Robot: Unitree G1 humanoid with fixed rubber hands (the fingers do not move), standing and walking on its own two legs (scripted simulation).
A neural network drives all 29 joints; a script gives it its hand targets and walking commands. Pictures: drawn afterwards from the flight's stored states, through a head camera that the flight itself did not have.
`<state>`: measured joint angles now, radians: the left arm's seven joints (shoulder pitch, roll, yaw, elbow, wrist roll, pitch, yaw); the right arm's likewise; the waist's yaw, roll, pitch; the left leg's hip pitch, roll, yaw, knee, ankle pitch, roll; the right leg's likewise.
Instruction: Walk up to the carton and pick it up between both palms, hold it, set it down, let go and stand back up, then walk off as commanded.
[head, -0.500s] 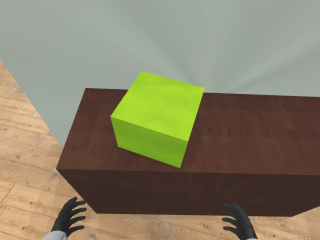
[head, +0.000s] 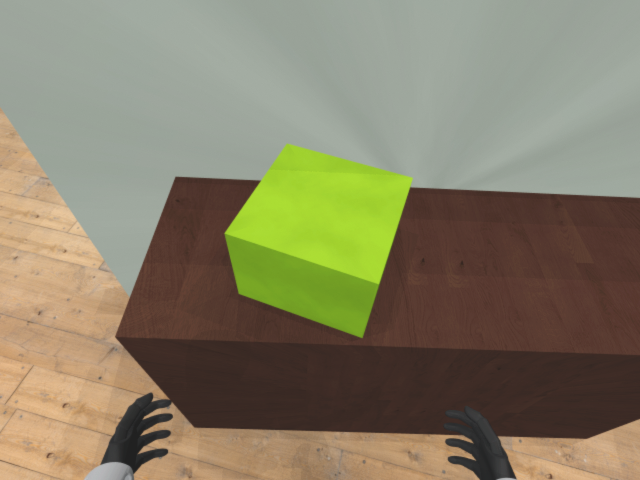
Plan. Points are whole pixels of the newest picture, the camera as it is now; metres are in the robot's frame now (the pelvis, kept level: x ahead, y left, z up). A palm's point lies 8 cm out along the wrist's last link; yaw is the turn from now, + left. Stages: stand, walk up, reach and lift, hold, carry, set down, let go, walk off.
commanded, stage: stand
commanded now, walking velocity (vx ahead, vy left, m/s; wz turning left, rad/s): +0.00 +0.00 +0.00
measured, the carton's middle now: (323, 237) +0.50 -0.01 -0.06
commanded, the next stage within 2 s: none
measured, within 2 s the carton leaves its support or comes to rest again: neither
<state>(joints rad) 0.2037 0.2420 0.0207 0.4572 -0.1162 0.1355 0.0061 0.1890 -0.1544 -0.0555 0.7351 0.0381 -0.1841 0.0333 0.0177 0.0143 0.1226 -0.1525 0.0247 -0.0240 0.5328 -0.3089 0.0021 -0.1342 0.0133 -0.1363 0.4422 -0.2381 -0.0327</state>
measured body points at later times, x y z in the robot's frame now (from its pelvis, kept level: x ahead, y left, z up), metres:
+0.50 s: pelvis +0.00 +0.00 +0.00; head +0.01 +0.00 +0.45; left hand +0.13 +0.26 -0.10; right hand +0.15 -0.27 -0.10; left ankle -0.01 +0.12 -0.74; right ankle +0.01 -0.10 -0.74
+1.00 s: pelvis +0.00 +0.00 +0.00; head +0.00 -0.01 +0.45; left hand +0.12 +0.26 -0.11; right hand +0.14 -0.27 -0.11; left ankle -0.01 +0.12 -0.74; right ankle +0.01 -0.10 -0.74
